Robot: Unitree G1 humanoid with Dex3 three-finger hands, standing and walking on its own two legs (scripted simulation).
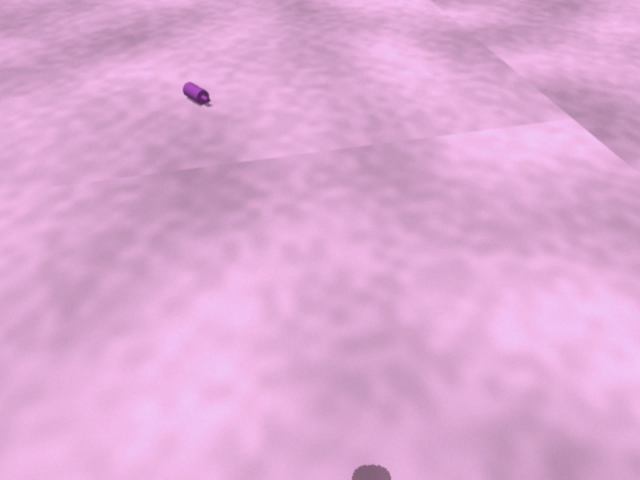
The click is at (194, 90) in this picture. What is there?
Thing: lying bottle
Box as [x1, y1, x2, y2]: [183, 82, 209, 104]
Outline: 184,85 183,92 187,96 201,104 209,101 208,94 203,89 191,82 187,82
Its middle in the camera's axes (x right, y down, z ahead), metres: -0.75 -0.91 +2.38
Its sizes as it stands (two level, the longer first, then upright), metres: 0.194 0.087 0.087
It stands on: the floor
